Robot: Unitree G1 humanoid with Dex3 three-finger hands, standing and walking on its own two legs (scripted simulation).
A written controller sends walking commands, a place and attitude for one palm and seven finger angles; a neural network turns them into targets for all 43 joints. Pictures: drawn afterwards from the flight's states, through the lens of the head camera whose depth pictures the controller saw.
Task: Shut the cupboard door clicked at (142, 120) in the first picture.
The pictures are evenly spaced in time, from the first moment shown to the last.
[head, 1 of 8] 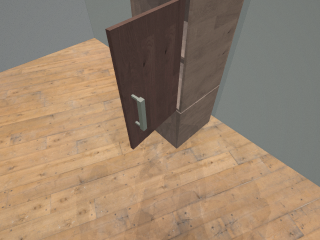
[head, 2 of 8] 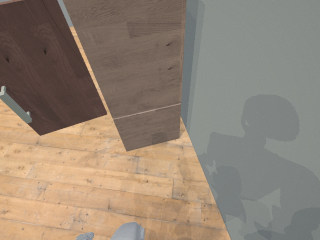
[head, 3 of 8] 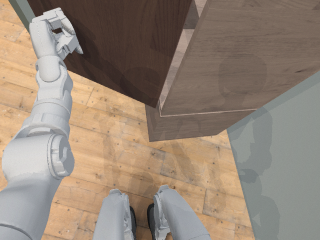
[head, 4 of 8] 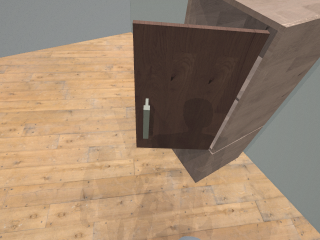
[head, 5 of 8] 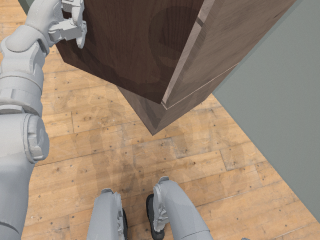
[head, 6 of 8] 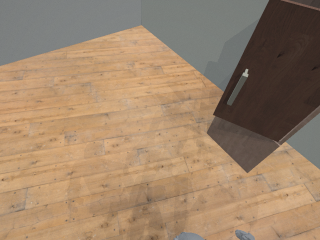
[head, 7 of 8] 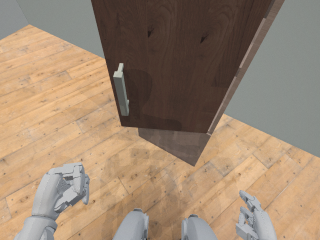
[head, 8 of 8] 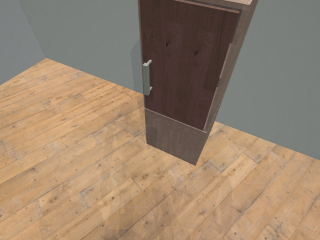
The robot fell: no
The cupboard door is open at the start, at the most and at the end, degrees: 97 97 0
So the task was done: yes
